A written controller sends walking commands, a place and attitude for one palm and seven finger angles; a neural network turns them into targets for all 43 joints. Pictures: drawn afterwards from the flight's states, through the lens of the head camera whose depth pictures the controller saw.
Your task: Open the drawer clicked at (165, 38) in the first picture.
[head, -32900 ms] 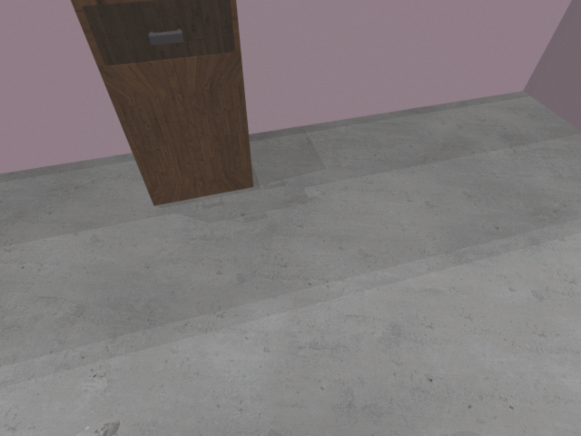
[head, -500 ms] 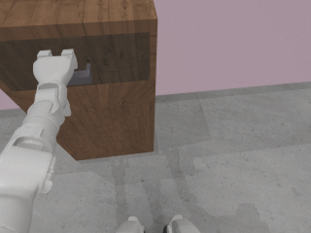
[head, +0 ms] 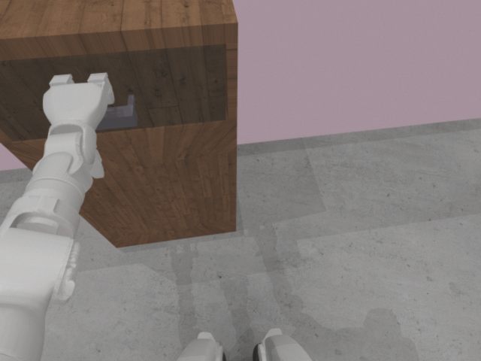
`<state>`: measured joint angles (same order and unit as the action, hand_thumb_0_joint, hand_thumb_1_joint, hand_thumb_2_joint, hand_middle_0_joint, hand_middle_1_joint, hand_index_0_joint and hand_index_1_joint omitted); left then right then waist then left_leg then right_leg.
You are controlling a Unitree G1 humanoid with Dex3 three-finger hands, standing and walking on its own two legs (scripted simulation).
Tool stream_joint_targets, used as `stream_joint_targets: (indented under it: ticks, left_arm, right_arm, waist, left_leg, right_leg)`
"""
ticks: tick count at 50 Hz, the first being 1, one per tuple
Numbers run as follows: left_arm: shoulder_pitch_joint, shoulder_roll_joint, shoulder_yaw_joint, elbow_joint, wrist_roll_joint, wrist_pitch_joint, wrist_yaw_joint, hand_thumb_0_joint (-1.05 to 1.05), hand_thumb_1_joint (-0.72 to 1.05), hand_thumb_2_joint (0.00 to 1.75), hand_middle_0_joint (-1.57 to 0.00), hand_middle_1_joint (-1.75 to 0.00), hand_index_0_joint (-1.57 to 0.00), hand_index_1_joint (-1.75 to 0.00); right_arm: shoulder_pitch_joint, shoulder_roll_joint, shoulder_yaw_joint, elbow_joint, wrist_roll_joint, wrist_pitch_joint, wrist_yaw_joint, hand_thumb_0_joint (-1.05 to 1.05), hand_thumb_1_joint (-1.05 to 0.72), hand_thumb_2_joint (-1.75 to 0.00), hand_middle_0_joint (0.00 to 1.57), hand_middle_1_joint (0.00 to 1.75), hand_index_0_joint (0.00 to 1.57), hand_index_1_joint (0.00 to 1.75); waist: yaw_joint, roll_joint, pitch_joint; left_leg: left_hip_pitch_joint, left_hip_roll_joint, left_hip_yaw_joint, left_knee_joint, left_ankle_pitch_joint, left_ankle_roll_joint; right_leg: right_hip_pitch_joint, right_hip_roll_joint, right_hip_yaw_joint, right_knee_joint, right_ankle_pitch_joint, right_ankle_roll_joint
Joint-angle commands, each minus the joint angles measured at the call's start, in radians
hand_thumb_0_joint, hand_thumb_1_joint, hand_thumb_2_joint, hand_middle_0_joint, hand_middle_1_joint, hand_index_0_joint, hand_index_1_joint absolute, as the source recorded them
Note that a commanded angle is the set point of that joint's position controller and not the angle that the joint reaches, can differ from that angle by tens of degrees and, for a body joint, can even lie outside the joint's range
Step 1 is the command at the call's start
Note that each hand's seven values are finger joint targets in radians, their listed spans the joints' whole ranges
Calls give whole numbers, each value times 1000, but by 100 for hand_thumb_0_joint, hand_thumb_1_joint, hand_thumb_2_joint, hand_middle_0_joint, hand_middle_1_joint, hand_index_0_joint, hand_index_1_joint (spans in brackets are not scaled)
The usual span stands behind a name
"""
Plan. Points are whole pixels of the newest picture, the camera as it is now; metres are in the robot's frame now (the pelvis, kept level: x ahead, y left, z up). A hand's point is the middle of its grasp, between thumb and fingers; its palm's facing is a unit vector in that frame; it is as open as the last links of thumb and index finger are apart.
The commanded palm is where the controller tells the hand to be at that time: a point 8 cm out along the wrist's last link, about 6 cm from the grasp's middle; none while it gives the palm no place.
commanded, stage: lift the fingers back up to retry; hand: left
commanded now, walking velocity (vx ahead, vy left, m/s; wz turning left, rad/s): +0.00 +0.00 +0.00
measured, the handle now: (106, 110) +0.55 +0.23 +0.06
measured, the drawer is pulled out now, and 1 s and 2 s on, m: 0.00 0.00 0.00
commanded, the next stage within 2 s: re-aim the fingers above the handle in 0.64 s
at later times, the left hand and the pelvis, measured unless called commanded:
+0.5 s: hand (87, 123) +0.50 +0.25 +0.08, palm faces -0.04 -0.02 -1.00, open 13.4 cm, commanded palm +0.49 +0.24 +0.16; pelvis +0.05 +0.02 +0.03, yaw +1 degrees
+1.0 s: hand (88, 120) +0.50 +0.24 +0.09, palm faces -0.05 -0.02 -1.00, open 13.4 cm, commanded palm +0.49 +0.24 +0.16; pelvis +0.06 +0.00 +0.04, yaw +1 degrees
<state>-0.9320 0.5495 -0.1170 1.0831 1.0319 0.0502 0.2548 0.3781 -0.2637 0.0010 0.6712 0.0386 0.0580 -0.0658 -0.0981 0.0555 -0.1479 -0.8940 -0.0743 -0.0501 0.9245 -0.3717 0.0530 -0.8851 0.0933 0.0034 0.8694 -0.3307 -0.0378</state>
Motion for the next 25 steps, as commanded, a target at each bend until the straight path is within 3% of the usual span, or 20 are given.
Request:
stream_joint_targets:
  ticks: [1, 5, 8, 10, 11, 12, 14, 15, 17, 20, 22, 23, 24, 25]
  left_arm:
    - [-378, 143, 29, -139, -18, -14, -16, 0, -50, 30, -30, -120, -30, -120]
    - [-395, 189, 78, -186, -28, -27, -5, 0, -50, 30, -30, -120, -30, -120]
    - [-381, 170, 79, -219, -27, -44, 6, 0, -50, 30, -30, -120, -30, -120]
    - [-421, 169, 79, -254, -25, -56, 15, 0, -50, 30, -30, -120, -30, -120]
    - [-434, 140, 55, -274, -22, -62, 21, 0, -50, 30, -30, -120, -30, -120]
    - [-419, 141, 69, -285, -23, -65, 28, 0, -50, 30, -30, -120, -30, -120]
    - [-422, 177, 104, -341, -15, -76, 41, 0, -50, 30, -30, -120, -30, -120]
    - [-425, 161, 95, -365, -21, -79, 43, 0, -50, 30, -30, -120, -30, -120]
    - [-429, 112, 65, -383, -27, -77, 50, 0, -50, 30, -30, -120, -30, -120]
    - [-469, 160, 97, -428, -14, -66, 66, 0, -50, 30, -30, -120, -30, -120]
    - [-474, 122, 70, -460, -12, -57, 72, 0, -50, 30, -30, -120, -30, -120]
    - [-480, 141, 87, -478, -12, -54, 74, 0, -50, 30, -30, -120, -30, -120]
    - [-468, 107, 63, -471, -13, -48, 72, 0, -50, 30, -30, -120, -30, -120]
    - [-460, 127, 86, -471, -19, -47, 69, 0, -50, 30, -30, -120, -30, -120]
  right_arm:
    - [110, -148, -60, -72, 2, -23, -9, 0, -90, -90, 20, 30, 20, 30]
    - [102, -151, -62, -65, 1, -23, -13, 0, -90, -90, 20, 30, 20, 30]
    - [99, -143, -66, -64, 0, -25, -12, 0, -90, -90, 20, 30, 20, 30]
    - [90, -144, -68, -61, -2, -25, -14, 0, -90, -90, 20, 30, 20, 30]
    - [93, -140, -70, -57, -3, -28, -13, 0, -90, -90, 20, 30, 20, 30]
    - [92, -140, -74, -56, -4, -30, -10, 0, -90, -90, 20, 30, 20, 30]
    - [85, -143, -80, -56, -8, -29, -8, 0, -90, -90, 20, 30, 20, 30]
    - [79, -144, -82, -59, -12, -26, -8, 0, -90, -90, 20, 30, 20, 30]
    - [71, -137, -85, -54, -10, -27, -3, 0, -90, -90, 20, 30, 20, 30]
    - [56, -144, -86, -49, -13, -24, -4, 0, -90, -90, 20, 30, 20, 30]
    - [48, -137, -89, -48, -14, -25, 0, 0, -90, -90, 20, 30, 20, 30]
    - [41, -138, -90, -47, -12, -25, 0, 0, -90, -90, 20, 30, 20, 30]
    - [39, -136, -90, -46, -15, -25, 1, 0, -90, -90, 20, 30, 20, 30]
    - [38, -138, -91, -44, -18, -22, 1, 0, -90, -90, 20, 30, 20, 30]
  waist:
    - [-53, -23, -319]
    - [-40, -43, -335]
    - [-22, -13, -338]
    - [-33, -13, -323]
    - [-34, 6, -326]
    - [-25, 18, -331]
    - [-10, 36, -379]
    - [-11, 45, -399]
    - [-17, 46, -371]
    - [-10, 40, -395]
    - [-9, 78, -405]
    - [-5, 66, -405]
    - [-9, 71, -406]
    - [-5, 53, -419]
  left_leg:
    - [234, 41, 3, -174, -16, 13]
    - [275, 43, -3, -198, 35, 14]
    - [336, 45, -8, -222, 86, 10]
    - [369, 48, -15, -233, 107, 9]
    - [398, 49, -17, -239, 131, 7]
    - [428, 50, -22, -242, 159, 5]
    - [493, 53, -27, -245, 234, -2]
    - [530, 53, -31, -242, 290, -7]
    - [564, 56, -33, -250, 317, -12]
    - [597, 55, -38, -256, 385, -17]
    - [652, 55, -38, -255, 454, -28]
    - [663, 59, -42, -259, 479, -34]
    - [679, 58, -41, -256, 512, -36]
    - [680, 57, -38, -251, 550, -37]
  right_leg:
    - [217, -33, 14, -187, -40, 15]
    - [275, -31, 19, -211, 1, 11]
    - [293, -29, 10, -222, 30, 5]
    - [284, -28, 7, -233, 42, 3]
    - [277, -27, 4, -233, 54, 2]
    - [277, -25, 0, -234, 68, -2]
    - [297, -23, -3, -234, 108, -6]
    - [303, -21, -6, -236, 136, -9]
    - [292, -20, -13, -245, 145, -7]
    - [323, -20, -15, -249, 181, -11]
    - [323, -19, -19, -250, 210, -12]
    - [331, -19, -23, -251, 217, -12]
    - [328, -19, -24, -252, 231, -11]
    - [353, -19, -22, -254, 258, -11]
